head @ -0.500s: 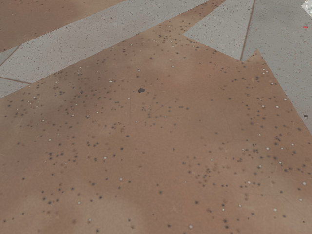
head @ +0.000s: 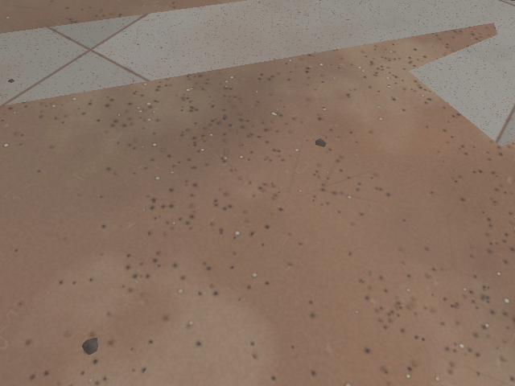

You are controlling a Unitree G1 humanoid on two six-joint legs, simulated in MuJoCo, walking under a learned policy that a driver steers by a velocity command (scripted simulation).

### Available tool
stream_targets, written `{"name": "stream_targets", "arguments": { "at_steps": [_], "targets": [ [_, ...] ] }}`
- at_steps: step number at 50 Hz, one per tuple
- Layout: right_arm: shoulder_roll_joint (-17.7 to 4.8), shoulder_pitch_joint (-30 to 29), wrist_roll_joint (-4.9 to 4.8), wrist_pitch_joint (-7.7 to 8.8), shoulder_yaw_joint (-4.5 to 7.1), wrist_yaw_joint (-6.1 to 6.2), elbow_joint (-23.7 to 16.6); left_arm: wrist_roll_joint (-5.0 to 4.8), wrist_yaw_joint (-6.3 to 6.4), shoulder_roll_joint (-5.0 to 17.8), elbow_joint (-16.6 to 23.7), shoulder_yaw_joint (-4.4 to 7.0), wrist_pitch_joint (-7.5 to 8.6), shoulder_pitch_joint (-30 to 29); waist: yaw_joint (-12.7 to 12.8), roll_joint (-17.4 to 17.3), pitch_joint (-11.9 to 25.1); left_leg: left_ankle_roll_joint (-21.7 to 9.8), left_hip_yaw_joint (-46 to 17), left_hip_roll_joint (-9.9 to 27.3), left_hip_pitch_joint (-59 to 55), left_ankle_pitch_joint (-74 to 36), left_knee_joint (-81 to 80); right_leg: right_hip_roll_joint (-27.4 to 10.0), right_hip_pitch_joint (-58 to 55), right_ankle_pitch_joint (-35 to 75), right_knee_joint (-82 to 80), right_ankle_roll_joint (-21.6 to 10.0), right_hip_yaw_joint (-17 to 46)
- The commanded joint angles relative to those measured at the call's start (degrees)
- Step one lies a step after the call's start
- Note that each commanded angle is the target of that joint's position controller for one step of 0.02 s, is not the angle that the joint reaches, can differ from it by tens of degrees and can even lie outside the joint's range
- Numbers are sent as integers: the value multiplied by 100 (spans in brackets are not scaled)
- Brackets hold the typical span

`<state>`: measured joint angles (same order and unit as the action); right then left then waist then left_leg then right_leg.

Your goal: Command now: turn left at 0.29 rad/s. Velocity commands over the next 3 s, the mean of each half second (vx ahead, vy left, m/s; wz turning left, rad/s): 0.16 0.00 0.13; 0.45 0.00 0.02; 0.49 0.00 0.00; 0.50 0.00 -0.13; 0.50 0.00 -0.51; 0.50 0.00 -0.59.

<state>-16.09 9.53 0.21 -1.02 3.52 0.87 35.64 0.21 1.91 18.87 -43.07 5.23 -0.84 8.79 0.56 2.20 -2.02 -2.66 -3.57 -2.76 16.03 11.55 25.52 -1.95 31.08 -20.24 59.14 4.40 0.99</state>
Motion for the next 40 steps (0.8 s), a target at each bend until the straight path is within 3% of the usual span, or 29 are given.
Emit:
{"name": "stream_targets", "arguments": {
  "at_steps": [1,6,8,9,10,11,12,13,14,16,17,20,22,23,24,25,26,27,28,29,31,34,37,40],
  "targets": [
    [-828,-167,24,80,200,50,-325,0,-22,268,413,11,60,-114,-80,-1029,735,-1061,-1140,1364,-676,-1522,-609,-116,-225,129,-809,11,140],
    [-781,-169,31,62,127,-51,-170,-42,-92,307,482,-3,104,-123,-170,-1040,488,-1089,-1476,1373,-307,-915,-515,-10,-1042,-75,-2029,-121,34],
    [-602,-285,-28,66,34,-64,-101,-4,-137,160,411,-47,165,127,89,-878,484,-846,-1410,1185,-125,-906,-304,54,-1798,909,-3356,-252,-63],
    [-412,-64,2,101,-38,-63,-7,87,-153,167,379,-77,201,292,105,-686,724,-561,-1317,968,52,-179,-272,-93,-2440,1486,-3679,-337,117],
    [-330,70,95,132,-69,-72,29,122,-133,449,404,-43,206,451,-6,-211,806,-260,-995,591,402,813,160,-652,-2822,1848,-3631,-548,638],
    [-255,298,80,170,-58,-84,-8,51,-132,819,266,65,192,453,-318,764,764,-42,-150,-56,696,1561,553,-885,-2596,313,-3612,-1035,990],
    [-477,-75,57,204,-25,-73,-60,-17,-148,744,289,84,197,574,47,1062,521,163,266,-158,735,1598,1231,-1159,-2147,-1570,-4297,-1439,1705],
    [-654,-329,-51,236,66,-69,-120,24,-131,688,286,56,216,579,134,1148,50,178,416,-86,1111,1517,1683,-1442,-1935,-2386,-4745,-1565,2197],
    [-638,-436,-100,256,98,-60,-125,38,-90,734,279,59,235,607,166,1159,-251,152,351,52,1306,1588,2062,-1607,-1753,-2426,-4940,-1638,2476],
    [-566,-419,-132,310,118,-114,-159,-52,-48,740,234,63,315,781,200,1001,-382,64,140,344,1874,1867,2529,-1733,-2100,-1921,-4971,-1657,2508],
    [-444,-392,-142,357,91,-154,-132,-99,-47,700,239,55,328,794,195,801,-329,9,194,384,1865,1800,2320,-1582,-2250,-1627,-4966,-1567,2233],
    [-215,-210,-116,496,44,-270,18,-186,-97,730,298,72,304,536,60,759,-76,-42,612,189,553,1071,1084,-1056,-1814,-566,-4792,-1395,1235],
    [-234,261,-115,505,96,-302,242,-212,-149,687,296,56,262,526,-170,608,135,-11,902,-39,-547,142,277,-897,-1397,-406,-4403,-1342,877],
    [-293,633,-128,483,141,-287,383,-188,-172,550,292,10,268,563,-317,497,250,-8,868,-61,-1144,89,160,-822,-1086,-444,-4096,-1246,790],
    [-421,1098,-156,474,194,-244,483,-147,-200,287,334,-83,306,472,-530,274,387,-101,423,261,-1797,247,46,-652,-634,-413,-3469,-1026,578],
    [-920,1785,-107,484,299,-156,545,-17,-241,-192,525,-237,376,245,-746,-1076,579,-506,-1429,1547,-2479,770,-672,-95,264,-580,-1380,-590,-70],
    [-1508,2002,-30,528,421,-223,532,-183,-183,8,848,-177,497,159,-726,-2002,431,-1446,-3672,2497,-2515,2160,-1449,322,1572,-1273,-41,-520,38],
    [-1131,1730,-48,613,308,-239,503,-290,-164,406,798,-72,582,120,-606,-1348,-3,-1585,-3730,2558,-2300,2667,-1542,-66,2089,-1045,731,-615,383],
    [-818,1525,-52,666,206,-228,473,-300,-199,484,742,-46,628,110,-495,-1064,-254,-1381,-3094,2286,-2203,2470,-1510,-259,2283,-406,855,-735,425],
    [-729,1338,-17,682,159,-228,429,-226,-219,389,638,-57,653,154,-398,-814,-228,-1185,-2525,2013,-2068,1846,-1527,-383,2166,62,778,-773,362],
    [-655,1140,-4,641,107,-204,414,-110,-294,281,628,-60,666,104,-262,-704,-245,-968,-1709,1698,-1768,475,-1631,-559,1871,709,356,-707,294],
    [-634,1307,-42,610,88,-143,532,-77,-374,79,699,-130,623,-159,-309,-637,-156,-932,-841,1460,-1657,-1143,-1692,-462,1607,1313,-433,-477,0],
    [-726,1477,-61,561,84,-66,692,-101,-427,-157,898,-248,636,-811,-488,-663,-256,-809,-299,1266,-1360,-1461,-1754,-258,1085,2111,-1728,-384,-207],
    [-853,1713,-103,550,105,-45,857,-160,-514,-117,1056,-264,663,-1312,-612,-697,-423,-810,-223,1395,-1281,-1230,-1847,-75,644,2521,-2464,-432,-303]
  ]
}}
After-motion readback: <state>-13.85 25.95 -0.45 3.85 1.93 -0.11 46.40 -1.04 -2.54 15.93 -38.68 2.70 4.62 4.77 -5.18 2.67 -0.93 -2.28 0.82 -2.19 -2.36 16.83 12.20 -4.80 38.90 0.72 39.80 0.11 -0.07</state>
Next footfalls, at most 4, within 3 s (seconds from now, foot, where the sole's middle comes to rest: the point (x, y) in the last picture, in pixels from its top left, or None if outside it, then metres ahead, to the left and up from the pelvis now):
0.18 right None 0.05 -0.15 -0.78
0.48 left None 0.10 0.12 -0.78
0.96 right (289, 377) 0.48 -0.09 -0.78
1.50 left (200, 274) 0.76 0.16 -0.78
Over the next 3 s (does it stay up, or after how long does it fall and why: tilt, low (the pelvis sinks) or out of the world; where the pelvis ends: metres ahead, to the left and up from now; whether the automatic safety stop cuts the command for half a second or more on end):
stays up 1.39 -0.12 -0.01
